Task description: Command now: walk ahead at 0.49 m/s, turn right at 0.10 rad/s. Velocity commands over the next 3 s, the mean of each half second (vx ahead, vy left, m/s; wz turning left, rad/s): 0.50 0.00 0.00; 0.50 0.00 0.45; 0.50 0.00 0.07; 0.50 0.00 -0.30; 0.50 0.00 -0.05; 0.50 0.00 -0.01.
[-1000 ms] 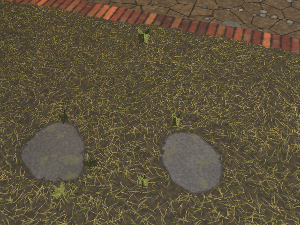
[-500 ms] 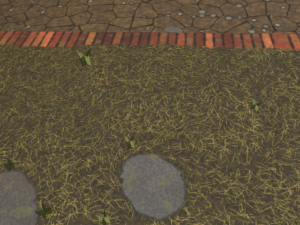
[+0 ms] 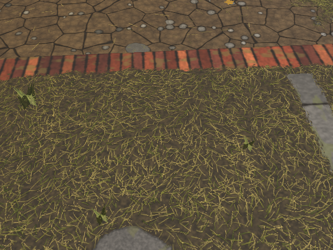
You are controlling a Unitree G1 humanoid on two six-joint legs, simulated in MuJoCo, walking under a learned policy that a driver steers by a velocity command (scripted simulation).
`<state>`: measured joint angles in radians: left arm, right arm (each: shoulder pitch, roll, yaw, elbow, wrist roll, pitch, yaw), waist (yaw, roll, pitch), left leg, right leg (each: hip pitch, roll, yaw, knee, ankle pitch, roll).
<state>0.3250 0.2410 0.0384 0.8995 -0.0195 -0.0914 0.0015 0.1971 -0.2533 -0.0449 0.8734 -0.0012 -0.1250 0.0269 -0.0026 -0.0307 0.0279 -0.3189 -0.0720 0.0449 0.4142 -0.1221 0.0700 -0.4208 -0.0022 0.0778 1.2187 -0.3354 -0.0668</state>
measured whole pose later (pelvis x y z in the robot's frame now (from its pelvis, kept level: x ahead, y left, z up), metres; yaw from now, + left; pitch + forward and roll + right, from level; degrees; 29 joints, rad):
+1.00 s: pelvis +0.55 +0.01 -0.02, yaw +18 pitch +2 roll -1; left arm 0.30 0.27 0.06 0.91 -0.01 -0.07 0.02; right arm 0.10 -0.26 -0.07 0.72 0.02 -0.05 0.05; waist 0.02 0.01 0.05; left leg -0.50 -0.05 0.06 0.66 -0.18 0.12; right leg -0.15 -0.06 -0.11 1.03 -0.50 0.01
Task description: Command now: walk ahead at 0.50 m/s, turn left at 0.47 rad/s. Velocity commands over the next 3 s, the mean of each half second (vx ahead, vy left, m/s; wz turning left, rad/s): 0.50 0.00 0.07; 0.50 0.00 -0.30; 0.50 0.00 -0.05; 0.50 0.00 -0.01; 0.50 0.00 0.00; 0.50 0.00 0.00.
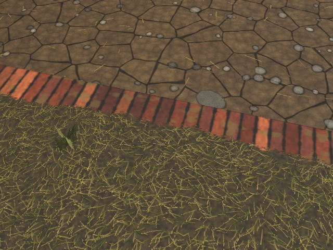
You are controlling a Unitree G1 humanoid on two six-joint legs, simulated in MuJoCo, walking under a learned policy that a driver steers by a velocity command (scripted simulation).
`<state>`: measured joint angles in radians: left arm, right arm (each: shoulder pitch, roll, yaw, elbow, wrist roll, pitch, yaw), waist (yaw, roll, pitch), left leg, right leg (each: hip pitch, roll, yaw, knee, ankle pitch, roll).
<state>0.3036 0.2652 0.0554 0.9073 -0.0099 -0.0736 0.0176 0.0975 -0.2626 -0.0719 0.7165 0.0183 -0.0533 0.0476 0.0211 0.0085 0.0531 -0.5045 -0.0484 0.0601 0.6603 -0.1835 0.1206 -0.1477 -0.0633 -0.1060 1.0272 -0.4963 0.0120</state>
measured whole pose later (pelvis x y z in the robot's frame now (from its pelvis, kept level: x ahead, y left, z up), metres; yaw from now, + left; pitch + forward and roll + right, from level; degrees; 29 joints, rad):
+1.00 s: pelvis +0.58 -0.04 +0.02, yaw -11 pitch +3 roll -1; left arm 0.39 0.28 0.05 0.80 -0.02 -0.05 0.00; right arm 0.06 -0.26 -0.03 0.68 0.00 -0.12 0.03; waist 0.09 0.02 -0.01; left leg -0.49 0.00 -0.01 0.46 -0.02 0.04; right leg -0.02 0.09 0.14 0.39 -0.41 -0.07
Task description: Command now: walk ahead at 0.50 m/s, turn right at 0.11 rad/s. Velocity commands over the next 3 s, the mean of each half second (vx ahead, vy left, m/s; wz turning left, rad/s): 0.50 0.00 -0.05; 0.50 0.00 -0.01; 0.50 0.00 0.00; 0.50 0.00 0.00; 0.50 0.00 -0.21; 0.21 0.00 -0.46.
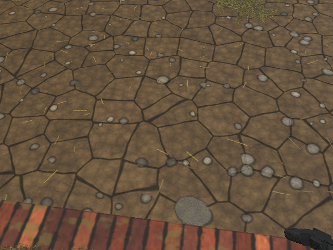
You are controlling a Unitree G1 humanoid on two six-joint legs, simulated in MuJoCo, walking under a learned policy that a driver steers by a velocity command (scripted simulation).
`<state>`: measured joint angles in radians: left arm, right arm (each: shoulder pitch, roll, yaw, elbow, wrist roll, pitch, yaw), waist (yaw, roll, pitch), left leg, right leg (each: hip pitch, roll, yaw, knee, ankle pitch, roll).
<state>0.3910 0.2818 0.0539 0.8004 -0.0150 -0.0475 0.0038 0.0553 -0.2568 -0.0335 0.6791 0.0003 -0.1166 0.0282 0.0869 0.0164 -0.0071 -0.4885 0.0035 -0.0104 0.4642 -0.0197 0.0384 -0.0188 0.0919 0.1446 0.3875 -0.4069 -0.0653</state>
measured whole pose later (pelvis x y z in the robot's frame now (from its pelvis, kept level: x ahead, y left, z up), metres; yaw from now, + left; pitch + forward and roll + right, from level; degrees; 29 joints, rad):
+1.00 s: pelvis +0.52 -0.01 +0.00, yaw +0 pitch +2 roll -3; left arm 0.37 0.29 0.07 0.85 -0.02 -0.07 0.00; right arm 0.06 -0.27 -0.04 0.74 0.02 -0.08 0.04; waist 0.09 0.05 0.00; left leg -0.57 0.09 -0.06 0.51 0.11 0.01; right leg -0.02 0.06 -0.04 0.32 -0.34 -0.02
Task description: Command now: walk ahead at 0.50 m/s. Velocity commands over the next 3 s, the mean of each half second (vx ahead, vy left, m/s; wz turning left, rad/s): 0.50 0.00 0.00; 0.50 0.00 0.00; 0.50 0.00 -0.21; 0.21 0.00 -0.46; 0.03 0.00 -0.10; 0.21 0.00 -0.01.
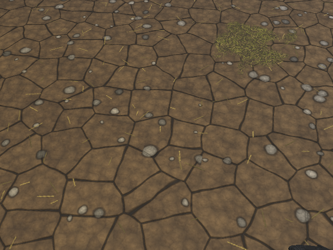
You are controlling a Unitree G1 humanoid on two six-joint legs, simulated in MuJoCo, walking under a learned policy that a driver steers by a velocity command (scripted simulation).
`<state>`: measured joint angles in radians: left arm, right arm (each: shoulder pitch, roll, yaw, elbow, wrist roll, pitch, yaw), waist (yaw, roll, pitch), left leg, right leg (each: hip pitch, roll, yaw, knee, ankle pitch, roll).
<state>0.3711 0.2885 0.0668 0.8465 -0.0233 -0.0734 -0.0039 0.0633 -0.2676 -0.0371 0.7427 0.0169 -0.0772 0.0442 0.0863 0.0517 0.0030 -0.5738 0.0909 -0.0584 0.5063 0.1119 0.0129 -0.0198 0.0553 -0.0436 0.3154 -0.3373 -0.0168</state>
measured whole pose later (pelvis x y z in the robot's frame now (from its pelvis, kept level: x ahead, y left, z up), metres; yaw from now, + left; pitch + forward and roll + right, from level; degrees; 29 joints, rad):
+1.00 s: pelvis +0.54 +0.04 -0.02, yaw +0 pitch +1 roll -2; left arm 0.35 0.26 0.06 0.90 -0.01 -0.08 -0.01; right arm 0.09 -0.27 -0.05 0.82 0.01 -0.06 0.00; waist 0.07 0.04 0.02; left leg -0.66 0.13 -0.05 0.67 0.03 -0.01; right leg -0.05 0.07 -0.04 0.22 -0.19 -0.05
